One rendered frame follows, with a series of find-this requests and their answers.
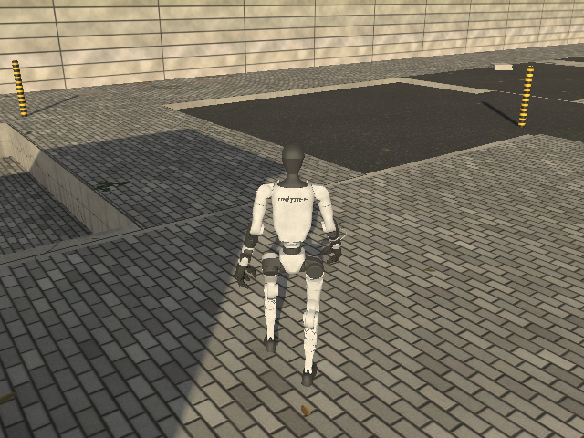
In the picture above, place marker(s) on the left robot upper arm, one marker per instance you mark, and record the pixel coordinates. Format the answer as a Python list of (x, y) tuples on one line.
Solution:
[(259, 209)]

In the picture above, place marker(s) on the robot head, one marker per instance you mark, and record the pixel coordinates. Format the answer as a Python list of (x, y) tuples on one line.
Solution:
[(292, 158)]

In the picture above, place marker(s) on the left robot hand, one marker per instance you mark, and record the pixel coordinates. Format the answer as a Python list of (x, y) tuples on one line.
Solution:
[(240, 274)]

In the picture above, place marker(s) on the right robot hand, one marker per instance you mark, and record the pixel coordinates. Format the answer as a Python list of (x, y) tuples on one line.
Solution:
[(328, 250)]

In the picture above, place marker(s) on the right robot upper arm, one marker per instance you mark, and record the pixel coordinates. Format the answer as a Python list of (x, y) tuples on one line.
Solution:
[(321, 193)]

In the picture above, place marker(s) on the robot left forearm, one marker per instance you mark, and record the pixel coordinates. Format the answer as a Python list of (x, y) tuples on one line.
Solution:
[(248, 247)]

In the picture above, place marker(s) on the robot left thigh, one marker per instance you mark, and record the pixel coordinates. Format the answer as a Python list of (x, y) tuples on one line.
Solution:
[(270, 267)]

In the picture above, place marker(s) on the robot right forearm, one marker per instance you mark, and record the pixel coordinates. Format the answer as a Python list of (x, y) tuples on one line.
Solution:
[(334, 237)]

